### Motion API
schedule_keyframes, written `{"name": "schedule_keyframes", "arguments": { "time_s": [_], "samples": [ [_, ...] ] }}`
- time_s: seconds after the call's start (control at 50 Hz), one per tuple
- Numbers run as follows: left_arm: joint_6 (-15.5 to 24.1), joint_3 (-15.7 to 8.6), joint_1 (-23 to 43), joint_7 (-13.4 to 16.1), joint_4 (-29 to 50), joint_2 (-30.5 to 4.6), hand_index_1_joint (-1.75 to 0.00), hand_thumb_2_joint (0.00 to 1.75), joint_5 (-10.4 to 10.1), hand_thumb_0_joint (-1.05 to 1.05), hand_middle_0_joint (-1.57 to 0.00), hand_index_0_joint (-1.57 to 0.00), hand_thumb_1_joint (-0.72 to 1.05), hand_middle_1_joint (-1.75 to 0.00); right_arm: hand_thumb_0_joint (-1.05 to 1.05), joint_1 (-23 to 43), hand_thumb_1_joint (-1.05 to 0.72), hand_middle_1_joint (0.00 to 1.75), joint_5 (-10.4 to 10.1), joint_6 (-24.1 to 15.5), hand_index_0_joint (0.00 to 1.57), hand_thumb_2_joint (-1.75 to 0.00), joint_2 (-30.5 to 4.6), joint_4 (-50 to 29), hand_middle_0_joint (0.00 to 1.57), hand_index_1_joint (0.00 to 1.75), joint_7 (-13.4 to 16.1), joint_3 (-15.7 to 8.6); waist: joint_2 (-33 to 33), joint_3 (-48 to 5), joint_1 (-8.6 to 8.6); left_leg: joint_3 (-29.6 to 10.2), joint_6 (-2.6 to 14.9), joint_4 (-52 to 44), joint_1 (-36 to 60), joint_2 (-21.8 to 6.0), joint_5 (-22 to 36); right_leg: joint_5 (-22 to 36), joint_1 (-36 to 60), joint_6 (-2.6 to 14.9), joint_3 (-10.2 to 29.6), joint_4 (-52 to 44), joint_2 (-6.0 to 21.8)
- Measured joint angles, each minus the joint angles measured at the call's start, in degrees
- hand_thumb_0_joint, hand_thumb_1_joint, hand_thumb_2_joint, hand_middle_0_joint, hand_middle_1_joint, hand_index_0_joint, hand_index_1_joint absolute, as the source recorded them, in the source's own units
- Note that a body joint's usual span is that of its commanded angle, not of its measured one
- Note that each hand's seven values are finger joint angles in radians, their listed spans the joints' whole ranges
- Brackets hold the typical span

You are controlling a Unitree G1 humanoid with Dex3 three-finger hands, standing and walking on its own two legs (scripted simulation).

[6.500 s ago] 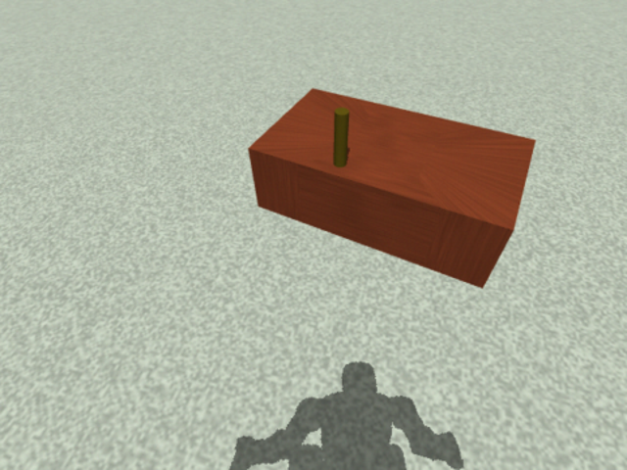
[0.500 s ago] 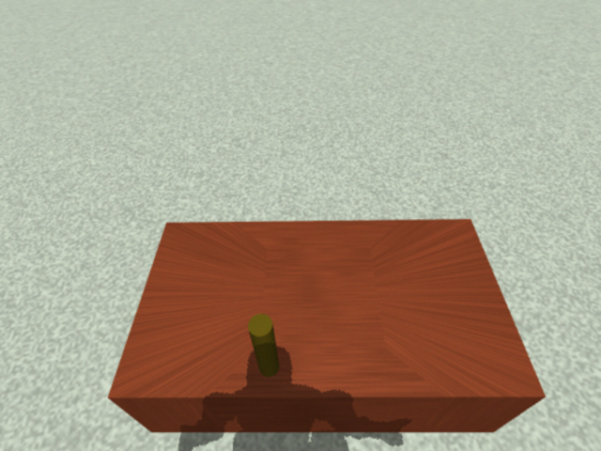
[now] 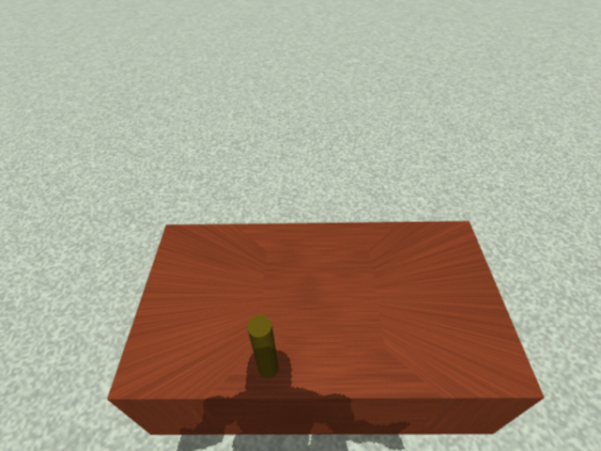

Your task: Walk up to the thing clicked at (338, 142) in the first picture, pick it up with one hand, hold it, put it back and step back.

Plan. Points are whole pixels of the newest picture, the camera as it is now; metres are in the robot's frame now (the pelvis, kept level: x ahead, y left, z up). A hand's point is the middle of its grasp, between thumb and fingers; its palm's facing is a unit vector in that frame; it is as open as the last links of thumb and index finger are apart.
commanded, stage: stand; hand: left
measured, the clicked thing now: (264, 349) +0.42 +0.11 -0.34
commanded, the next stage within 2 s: go down in 0.30 s
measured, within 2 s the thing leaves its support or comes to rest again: neither
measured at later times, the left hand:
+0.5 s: hand out of the picture +0.10 +0.25 -0.16, palm faces +0.04 -0.95 -0.32, open 8.0 cm
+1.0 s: hand out of the picture +0.15 +0.26 -0.16, palm faces +0.04 -0.95 -0.32, open 17.1 cm
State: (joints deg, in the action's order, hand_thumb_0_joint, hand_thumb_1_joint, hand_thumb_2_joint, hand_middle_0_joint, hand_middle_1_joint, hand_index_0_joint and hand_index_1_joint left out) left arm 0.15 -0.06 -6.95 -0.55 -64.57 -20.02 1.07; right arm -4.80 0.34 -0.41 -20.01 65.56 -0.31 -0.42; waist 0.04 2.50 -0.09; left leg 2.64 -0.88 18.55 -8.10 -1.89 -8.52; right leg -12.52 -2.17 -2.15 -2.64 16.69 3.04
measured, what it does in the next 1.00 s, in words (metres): stands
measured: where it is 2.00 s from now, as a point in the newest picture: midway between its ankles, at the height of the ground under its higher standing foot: outside the picture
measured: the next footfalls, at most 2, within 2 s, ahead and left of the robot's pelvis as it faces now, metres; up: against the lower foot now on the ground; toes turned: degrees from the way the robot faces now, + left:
none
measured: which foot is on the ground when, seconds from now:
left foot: down 0.00-1.00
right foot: down 0.00-1.00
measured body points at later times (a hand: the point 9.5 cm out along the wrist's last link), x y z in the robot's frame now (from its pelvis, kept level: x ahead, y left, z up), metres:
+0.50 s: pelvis +0.00 +0.00 +0.00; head +0.03 +0.00 +0.44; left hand +0.09 +0.30 -0.14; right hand +0.09 -0.29 -0.13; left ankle +0.02 +0.13 -0.75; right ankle -0.04 -0.14 -0.75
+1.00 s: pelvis +0.01 +0.00 -0.03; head +0.06 +0.01 +0.42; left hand +0.15 +0.31 -0.14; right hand +0.13 -0.27 -0.13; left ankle +0.02 +0.13 -0.75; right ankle -0.04 -0.14 -0.75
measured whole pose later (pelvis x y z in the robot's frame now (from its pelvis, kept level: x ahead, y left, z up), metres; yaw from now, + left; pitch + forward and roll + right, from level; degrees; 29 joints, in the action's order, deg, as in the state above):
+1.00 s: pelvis +0.01 +0.00 -0.03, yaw +0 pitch +8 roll -1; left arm -17.4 -10.2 -6.9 -4.1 -38.5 -19.3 3.3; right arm -14.0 -1.9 -5.1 -14.7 38.1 3.8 -1.0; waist -0.2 -1.9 1.6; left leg 1.4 -1.0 39.4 -29.0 -3.1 -18.4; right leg -22.6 -22.5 -1.8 -2.7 37.2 2.6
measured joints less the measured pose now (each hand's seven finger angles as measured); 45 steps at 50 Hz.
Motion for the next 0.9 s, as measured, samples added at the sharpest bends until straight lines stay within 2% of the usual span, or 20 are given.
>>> {"name": "schedule_keyframes", "arguments": {
  "time_s": [0.42,0.48,0.52,0.58,0.64,0.8,0.9],
  "samples": [
    [0.0,0.2,-0.4,0.0,0.2,0.0,-0.30,0.89,0.0,0.00,-0.20,-0.20,0.90,-0.30,0.00,-0.7,-0.91,0.30,0.0,0.0,0.20,-0.90,0.0,0.1,0.20,0.30,0.0,0.0,0.3,0.2,-0.03,-0.1,0.21,0.3,-0.3,0.3,-0.3,-0.1,-0.2,-0.22,-0.1,0.0,0.3],
    [0.9,-1.5,0.9,0.9,3.7,1.0,-0.26,0.85,-1.5,0.01,-0.17,-0.17,0.86,-0.26,0.01,-3.7,-0.93,0.30,-2.4,-1.1,0.20,-0.91,0.6,-7.9,0.20,0.30,1.6,0.1,0.0,0.3,0.04,-0.5,0.35,3.4,-4.4,0.2,-1.2,-1.5,-4.2,-0.03,-0.4,3.7,0.3],
    [1.2,-3.3,4.6,0.7,3.1,1.5,-0.21,0.79,-1.1,0.01,-0.14,-0.14,0.80,-0.22,0.01,-4.9,-0.95,0.30,-3.1,-1.8,0.20,-0.91,1.6,-12.1,0.20,0.30,2.2,0.0,0.0,0.8,0.13,-0.9,0.33,5.7,-7.4,0.1,-1.7,-2.2,-7.2,0.13,-0.6,6.1,0.3],
    [0.4,-6.7,9.7,-0.2,2.2,1.1,-0.15,0.65,1.1,0.01,-0.11,-0.11,0.66,-0.16,0.00,-5.9,-0.96,0.30,-2.5,-2.0,0.20,-0.92,3.8,-16.1,0.20,0.30,2.5,-0.5,0.5,0.5,0.41,-1.0,0.14,8.8,-11.7,-0.4,-2.6,-3.3,-11.7,0.36,-0.4,9.6,-0.1],
    [-2.0,-8.7,10.2,-1.0,5.8,0.5,-0.11,0.48,2.5,0.01,-0.08,-0.09,0.48,-0.11,0.01,-7.6,-0.97,0.30,-2.3,-1.9,0.20,-0.92,5.7,-19.2,0.20,0.30,2.5,-0.8,0.8,-0.2,0.92,-0.7,-0.03,10.3,-13.5,-0.9,-3.4,-3.9,-13.6,0.54,0.0,11.0,-0.5],
    [-12.5,-8.8,4.7,-2.0,16.6,0.6,-0.04,0.17,2.5,0.00,-0.08,-0.08,-0.04,-0.05,0.01,-10.3,-0.95,0.30,-2.8,-1.9,0.20,-0.91,6.4,-24.9,0.20,0.30,2.7,-0.4,-0.3,-2.5,2.25,-0.2,0.08,13.1,-15.3,-1.1,-5.7,-5.6,-15.4,0.35,0.6,13.2,-0.5],
    [-15.9,-9.6,2.3,-2.5,21.0,1.1,-0.04,0.08,2.3,0.00,-0.09,-0.08,-0.32,-0.04,0.01,-10.0,-0.93,0.30,-2.7,-3.3,0.20,-0.90,5.8,-26.7,0.20,0.30,3.2,-0.5,-0.4,-3.3,2.00,-0.5,0.07,16.9,-18.2,-1.1,-7.8,-7.9,-18.1,0.27,0.4,16.9,-0.4]
  ]
}}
